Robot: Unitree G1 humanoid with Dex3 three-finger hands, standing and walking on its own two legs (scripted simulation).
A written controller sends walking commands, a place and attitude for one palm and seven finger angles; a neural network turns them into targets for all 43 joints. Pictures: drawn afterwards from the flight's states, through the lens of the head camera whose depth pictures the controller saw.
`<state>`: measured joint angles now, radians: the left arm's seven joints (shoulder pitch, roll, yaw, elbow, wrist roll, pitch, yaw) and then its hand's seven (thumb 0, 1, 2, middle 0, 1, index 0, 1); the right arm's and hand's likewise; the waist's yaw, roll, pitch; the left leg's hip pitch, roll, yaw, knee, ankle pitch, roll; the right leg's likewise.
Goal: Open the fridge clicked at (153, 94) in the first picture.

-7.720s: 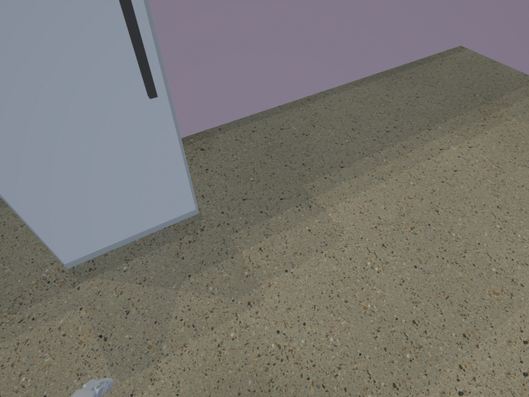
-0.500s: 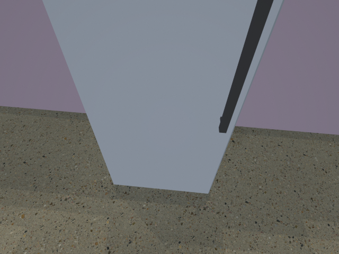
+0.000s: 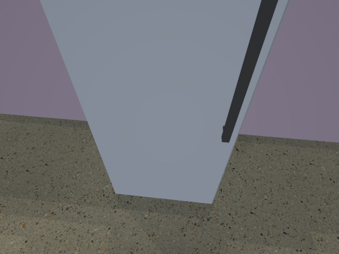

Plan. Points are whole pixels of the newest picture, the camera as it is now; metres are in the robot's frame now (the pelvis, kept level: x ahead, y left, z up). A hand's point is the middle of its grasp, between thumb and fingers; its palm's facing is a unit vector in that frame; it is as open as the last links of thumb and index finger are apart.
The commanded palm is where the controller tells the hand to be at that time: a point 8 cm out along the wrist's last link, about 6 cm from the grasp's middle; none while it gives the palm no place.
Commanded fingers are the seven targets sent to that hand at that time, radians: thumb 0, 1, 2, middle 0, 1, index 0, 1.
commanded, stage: shuffle to correct the standing spot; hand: right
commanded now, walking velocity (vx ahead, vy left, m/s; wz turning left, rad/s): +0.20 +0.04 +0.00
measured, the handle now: (243, 75) +0.52 -0.16 +0.19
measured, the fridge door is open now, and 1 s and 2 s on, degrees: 0 0 0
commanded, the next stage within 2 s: come to a stop and stand still in 0.10 s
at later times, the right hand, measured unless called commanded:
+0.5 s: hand out of the picture +0.10 -0.19 -0.19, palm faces +0.09 +0.98 -0.20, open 7.3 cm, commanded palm none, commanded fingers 0.00 -0.90 -0.90 0.20 0.30 0.20 0.30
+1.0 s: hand out of the picture +0.10 -0.23 -0.18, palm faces +0.10 +0.96 -0.26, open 7.3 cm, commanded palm none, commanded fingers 0.00 -0.90 -0.90 0.20 0.30 0.20 0.30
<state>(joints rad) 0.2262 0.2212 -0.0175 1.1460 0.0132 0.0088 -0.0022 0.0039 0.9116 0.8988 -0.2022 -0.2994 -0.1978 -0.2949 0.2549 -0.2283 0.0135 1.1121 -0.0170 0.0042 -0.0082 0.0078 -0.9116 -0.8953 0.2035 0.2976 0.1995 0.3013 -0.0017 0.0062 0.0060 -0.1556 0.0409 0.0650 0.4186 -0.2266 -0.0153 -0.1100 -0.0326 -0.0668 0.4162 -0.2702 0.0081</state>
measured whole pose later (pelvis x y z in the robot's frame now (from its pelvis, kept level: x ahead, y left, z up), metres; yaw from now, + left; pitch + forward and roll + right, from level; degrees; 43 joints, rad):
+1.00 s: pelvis +0.05 -0.02 -0.02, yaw -4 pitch -3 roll +0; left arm 0.20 0.22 0.06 0.92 0.02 0.01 0.03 0.01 0.92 0.90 -0.20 -0.30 -0.20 -0.30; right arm 0.26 -0.23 -0.03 0.93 -0.02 0.02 -0.03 0.01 -0.91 -0.90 0.21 0.30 0.20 0.30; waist 0.01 0.01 0.02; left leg -0.28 0.06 0.07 0.61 -0.27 -0.01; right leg -0.19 -0.02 -0.11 0.61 -0.37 -0.03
